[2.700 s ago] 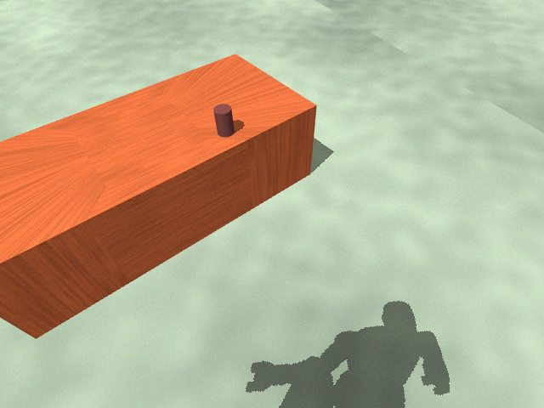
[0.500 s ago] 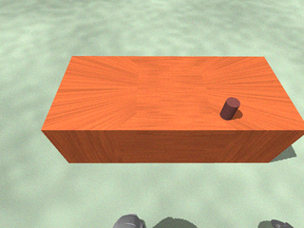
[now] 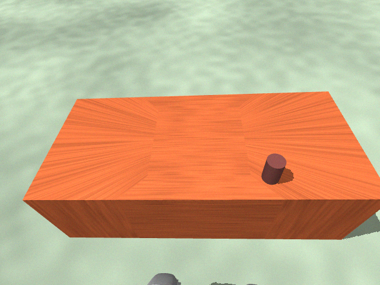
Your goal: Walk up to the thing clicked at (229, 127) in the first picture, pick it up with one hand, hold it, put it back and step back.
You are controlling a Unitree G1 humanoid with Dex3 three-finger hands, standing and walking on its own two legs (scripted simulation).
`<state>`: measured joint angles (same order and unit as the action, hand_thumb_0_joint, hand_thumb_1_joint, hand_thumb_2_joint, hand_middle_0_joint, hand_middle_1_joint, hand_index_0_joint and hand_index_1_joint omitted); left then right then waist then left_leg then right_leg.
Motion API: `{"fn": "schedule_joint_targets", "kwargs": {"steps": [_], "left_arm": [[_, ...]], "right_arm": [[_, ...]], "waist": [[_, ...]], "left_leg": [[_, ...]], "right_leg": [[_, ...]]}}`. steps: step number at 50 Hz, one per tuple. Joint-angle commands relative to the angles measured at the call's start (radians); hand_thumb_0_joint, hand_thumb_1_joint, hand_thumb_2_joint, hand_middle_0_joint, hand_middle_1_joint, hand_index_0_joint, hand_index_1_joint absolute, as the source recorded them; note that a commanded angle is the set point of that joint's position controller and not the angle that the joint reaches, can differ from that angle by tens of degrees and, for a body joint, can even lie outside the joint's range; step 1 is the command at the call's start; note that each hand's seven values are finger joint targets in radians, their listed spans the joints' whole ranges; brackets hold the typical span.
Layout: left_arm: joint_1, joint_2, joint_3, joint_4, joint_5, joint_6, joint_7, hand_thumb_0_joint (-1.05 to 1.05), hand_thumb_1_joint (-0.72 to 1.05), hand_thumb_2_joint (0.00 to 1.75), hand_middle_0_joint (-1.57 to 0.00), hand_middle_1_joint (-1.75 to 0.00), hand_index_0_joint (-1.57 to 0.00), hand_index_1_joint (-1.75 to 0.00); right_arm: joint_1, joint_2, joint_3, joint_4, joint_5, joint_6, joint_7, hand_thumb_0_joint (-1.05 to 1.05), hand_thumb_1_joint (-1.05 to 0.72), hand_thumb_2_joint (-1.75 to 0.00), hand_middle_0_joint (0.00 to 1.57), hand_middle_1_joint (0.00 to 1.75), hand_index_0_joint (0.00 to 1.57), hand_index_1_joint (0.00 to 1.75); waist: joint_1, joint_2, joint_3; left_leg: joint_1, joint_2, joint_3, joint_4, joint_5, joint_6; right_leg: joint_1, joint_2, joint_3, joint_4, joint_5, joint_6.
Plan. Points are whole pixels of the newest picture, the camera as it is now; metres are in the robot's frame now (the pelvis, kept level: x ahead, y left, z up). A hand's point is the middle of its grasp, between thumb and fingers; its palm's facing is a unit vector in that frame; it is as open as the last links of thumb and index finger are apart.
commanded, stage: walk up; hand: right
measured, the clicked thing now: (273, 169) +0.57 -0.25 -0.27
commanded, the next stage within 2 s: stand in 1.84 s
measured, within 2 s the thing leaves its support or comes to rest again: neither
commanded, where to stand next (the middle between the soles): +0.15 +0.00 m, yaw +2 degrees
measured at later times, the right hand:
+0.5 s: hand (319, 261) +0.21 -0.26 -0.14, palm faces -0.12 +0.93 -0.35, open 7.4 cm
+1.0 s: hand (321, 273) +0.19 -0.25 -0.12, palm faces -0.09 +0.94 -0.34, open 7.4 cm
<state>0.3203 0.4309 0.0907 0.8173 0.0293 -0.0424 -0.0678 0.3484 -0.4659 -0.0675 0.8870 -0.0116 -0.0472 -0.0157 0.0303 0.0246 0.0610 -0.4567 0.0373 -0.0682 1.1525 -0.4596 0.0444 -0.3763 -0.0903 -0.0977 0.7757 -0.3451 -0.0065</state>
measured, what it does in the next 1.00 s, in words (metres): steps on the spot: left foot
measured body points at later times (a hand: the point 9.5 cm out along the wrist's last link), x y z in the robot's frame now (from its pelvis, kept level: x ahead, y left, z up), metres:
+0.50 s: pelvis +0.06 -0.02 +0.00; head +0.09 -0.02 +0.45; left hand +0.10 +0.29 -0.11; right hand +0.22 -0.31 -0.11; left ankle +0.12 +0.10 -0.71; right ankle +0.07 -0.15 -0.71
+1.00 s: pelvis +0.08 +0.00 +0.03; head +0.10 +0.00 +0.48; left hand +0.14 +0.32 -0.10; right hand +0.19 -0.30 -0.10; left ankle +0.12 +0.11 -0.71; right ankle +0.07 -0.15 -0.71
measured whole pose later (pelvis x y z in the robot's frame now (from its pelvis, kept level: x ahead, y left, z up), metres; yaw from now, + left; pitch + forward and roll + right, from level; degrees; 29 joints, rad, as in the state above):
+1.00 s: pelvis +0.08 +0.00 +0.03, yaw +4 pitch -2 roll -1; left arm 0.11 0.40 -0.01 1.08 0.00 -0.03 0.00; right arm 0.07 -0.35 -0.02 1.11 -0.01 0.01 0.03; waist 0.01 0.00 0.08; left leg -0.25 0.01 0.03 0.47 -0.18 0.02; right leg -0.13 -0.06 -0.05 0.44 -0.26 0.05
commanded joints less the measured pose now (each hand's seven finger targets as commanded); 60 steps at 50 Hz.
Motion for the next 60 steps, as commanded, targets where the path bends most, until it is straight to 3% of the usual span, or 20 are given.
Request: {"fn": "schedule_joint_targets", "kwargs": {"steps": [1,6,9,13,14,15,16,18,22,23,24,25,26,29,31,35,41,48,55,60], "left_arm": [[0.035,0.262,0.058,-0.042,-0.012,-0.038,0.037,0.00,0.90,0.90,-0.20,-0.30,-0.20,-0.30],[0.047,0.231,0.026,-0.033,-0.017,-0.049,0.062,0.00,0.90,0.90,-0.20,-0.30,-0.20,-0.30],[0.002,0.233,0.015,-0.048,-0.021,-0.041,0.073,0.00,0.90,0.90,-0.20,-0.30,-0.20,-0.30],[-0.021,0.219,-0.006,-0.036,-0.035,-0.023,0.084,0.00,0.90,0.90,-0.20,-0.30,-0.20,-0.30],[0.000,0.194,-0.017,-0.039,-0.037,-0.022,0.084,0.00,0.90,0.90,-0.20,-0.30,-0.20,-0.30],[0.038,0.154,-0.024,-0.041,-0.049,-0.018,0.084,0.00,0.90,0.90,-0.20,-0.30,-0.20,-0.30],[0.032,0.159,-0.018,-0.006,-0.053,0.003,0.092,0.00,0.90,0.90,-0.20,-0.30,-0.20,-0.30],[-0.016,0.180,-0.018,0.009,-0.042,0.013,0.094,0.00,0.90,0.90,-0.20,-0.30,-0.20,-0.30],[0.061,0.181,-0.013,0.107,-0.024,-0.015,0.100,0.00,0.90,0.90,-0.20,-0.30,-0.20,-0.30],[0.024,0.230,0.001,0.099,-0.007,-0.026,0.106,0.00,0.90,0.90,-0.20,-0.30,-0.20,-0.30],[-0.047,0.311,0.014,0.084,-0.001,-0.028,0.107,0.00,0.90,0.90,-0.20,-0.30,-0.20,-0.30],[-0.134,0.318,0.013,0.062,0.001,-0.030,0.105,0.00,0.90,0.90,-0.20,-0.30,-0.20,-0.30],[-0.159,0.278,0.003,0.060,-0.006,-0.034,0.105,0.00,0.90,0.90,-0.20,-0.30,-0.20,-0.30],[-0.180,0.208,-0.025,0.080,-0.013,-0.035,0.098,0.00,0.90,0.90,-0.20,-0.30,-0.20,-0.30],[-0.122,0.179,-0.035,0.108,-0.024,-0.021,0.089,0.00,0.90,0.90,-0.20,-0.30,-0.20,-0.30],[-0.195,0.199,-0.037,0.134,-0.018,-0.026,0.086,0.00,0.90,0.90,-0.20,-0.30,-0.20,-0.30],[-0.211,0.190,-0.048,0.179,-0.030,-0.022,0.086,0.00,0.90,0.90,-0.20,-0.30,-0.20,-0.30],[-0.238,0.180,-0.058,0.218,-0.028,-0.011,0.084,0.00,0.90,0.90,-0.20,-0.30,-0.20,-0.30],[-0.249,0.170,-0.056,0.252,-0.024,-0.010,0.083,0.00,0.90,0.90,-0.20,-0.30,-0.20,-0.30],[-0.267,0.168,-0.055,0.258,-0.021,-0.008,0.084,0.00,0.90,0.90,-0.20,-0.30,-0.20,-0.30]], "right_arm": [[0.036,-0.169,-0.045,-0.064,0.012,-0.042,0.015,0.00,-0.90,-0.90,0.20,0.30,0.20,0.30],[-0.035,-0.090,-0.024,-0.080,0.001,-0.005,0.023,0.00,-0.90,-0.90,0.20,0.30,0.20,0.30],[-0.068,-0.084,-0.023,-0.083,0.005,0.010,0.021,0.00,-0.90,-0.90,0.20,0.30,0.20,0.30],[-0.075,-0.110,-0.032,-0.068,0.000,0.008,0.018,0.00,-0.90,-0.90,0.20,0.30,0.20,0.30],[-0.050,-0.160,-0.044,-0.065,-0.006,0.005,0.013,0.00,-0.90,-0.90,0.20,0.30,0.20,0.30],[-0.067,-0.226,-0.055,-0.081,-0.002,0.000,0.010,0.00,-0.90,-0.90,0.20,0.30,0.20,0.30],[-0.090,-0.219,-0.051,-0.082,0.016,0.003,0.008,0.00,-0.90,-0.90,0.20,0.30,0.20,0.30],[-0.145,-0.191,-0.041,-0.079,0.011,0.014,0.002,0.00,-0.90,-0.90,0.20,0.30,0.20,0.30],[-0.300,-0.140,-0.011,-0.080,0.008,0.042,0.010,0.00,-0.90,-0.90,0.20,0.30,0.20,0.30],[-0.277,-0.089,0.003,-0.076,0.012,0.050,0.017,0.00,-0.90,-0.90,0.20,0.30,0.20,0.30],[-0.269,-0.091,-0.003,-0.066,0.010,0.057,0.017,0.00,-0.90,-0.90,0.20,0.30,0.20,0.30],[-0.264,-0.124,-0.019,-0.044,0.001,0.061,0.017,0.00,-0.90,-0.90,0.20,0.30,0.20,0.30],[-0.254,-0.127,-0.020,-0.025,0.004,0.057,0.024,0.00,-0.90,-0.90,0.20,0.30,0.20,0.30],[-0.235,-0.119,-0.022,0.015,0.004,0.032,0.028,0.00,-0.90,-0.90,0.20,0.30,0.20,0.30],[-0.307,-0.157,-0.020,0.003,0.001,0.025,0.030,0.00,-0.90,-0.90,0.20,0.30,0.20,0.30],[-0.319,-0.119,0.002,0.052,0.003,0.036,0.034,0.00,-0.90,-0.90,0.20,0.30,0.20,0.30],[-0.328,-0.120,0.010,0.110,0.007,0.030,0.033,0.00,-0.90,-0.90,0.20,0.30,0.20,0.30],[-0.345,-0.119,0.008,0.150,0.005,0.037,0.032,0.00,-0.90,-0.90,0.20,0.30,0.20,0.30],[-0.354,-0.105,0.009,0.172,0.008,0.032,0.029,0.00,-0.90,-0.90,0.20,0.30,0.20,0.30],[-0.357,-0.104,0.003,0.176,0.007,0.035,0.027,0.00,-0.90,-0.90,0.20,0.30,0.20,0.30]], "waist": [[0.002,-0.182,0.052],[0.004,-0.160,-0.017],[0.000,-0.175,-0.061],[-0.033,-0.107,-0.078],[-0.041,-0.016,-0.128],[-0.028,0.125,-0.192],[-0.034,0.146,-0.206],[-0.031,0.093,-0.168],[0.037,0.091,-0.090],[0.021,-0.025,-0.065],[-0.001,-0.163,-0.017],[-0.025,-0.152,0.020],[-0.039,-0.091,0.018],[-0.052,-0.062,-0.055],[-0.006,0.001,-0.098],[-0.027,-0.034,-0.057],[-0.015,-0.006,-0.118],[-0.021,0.006,-0.099],[-0.017,0.005,-0.129],[-0.026,-0.008,-0.109]], "left_leg": [[-0.180,0.025,0.001,-0.067,0.107,-0.011],[-0.045,-0.004,0.039,-0.320,0.157,-0.016],[0.074,-0.020,0.090,-0.371,0.217,-0.005],[0.239,-0.030,0.084,-0.580,0.390,0.042],[0.329,0.040,-0.025,-0.599,0.530,0.082],[0.409,0.210,-0.276,-0.616,0.703,0.182],[0.346,0.290,-0.369,-0.652,0.637,0.282],[0.243,0.254,-0.286,-0.694,0.457,0.251],[0.047,0.101,-0.093,-0.569,0.311,0.092],[-0.032,0.052,-0.059,-0.486,0.240,0.035],[-0.017,-0.029,0.026,-0.382,0.032,0.001],[0.053,0.007,0.025,-0.309,-0.037,-0.012],[0.086,0.010,0.023,-0.353,0.014,-0.014],[0.275,0.054,-0.037,-0.594,0.387,0.021],[0.206,0.131,-0.154,-0.674,0.193,0.085],[0.171,0.060,-0.060,-0.693,0.172,0.018],[0.251,0.086,-0.059,-0.735,0.406,0.021],[0.268,0.086,-0.056,-0.815,0.291,0.006],[0.334,0.093,-0.032,-0.820,0.460,0.001],[0.352,0.085,-0.011,-0.825,0.451,-0.008]], "right_leg": [[0.118,-0.224,0.335,-0.472,-0.023,-0.190],[0.186,-0.223,0.142,-0.326,0.634,-0.183],[0.151,-0.237,0.110,-0.270,0.765,-0.177],[0.092,-0.176,0.064,-0.107,0.576,-0.112],[0.044,-0.128,0.032,-0.006,0.486,-0.068],[-0.051,0.002,-0.003,0.163,0.222,-0.012],[-0.013,0.028,0.046,0.172,-0.241,-0.010],[-0.011,0.005,0.097,0.166,-0.312,-0.019],[0.173,0.015,0.096,-0.243,0.060,-0.027],[0.183,-0.097,0.283,-0.336,0.033,-0.069],[0.041,-0.266,0.479,-0.441,-0.066,-0.166],[-0.041,-0.312,0.494,-0.426,-0.023,-0.225],[-0.022,-0.267,0.410,-0.382,0.068,-0.210],[-0.029,-0.102,0.180,-0.244,0.223,-0.066],[0.052,-0.002,0.110,-0.233,0.001,-0.014],[0.113,-0.059,0.181,-0.342,0.013,-0.045],[0.219,-0.040,0.124,-0.359,0.189,-0.024],[0.236,-0.043,0.119,-0.431,0.160,-0.017],[0.272,-0.057,0.114,-0.461,0.255,-0.007],[0.253,-0.064,0.115,-0.482,0.267,-0.002]]}}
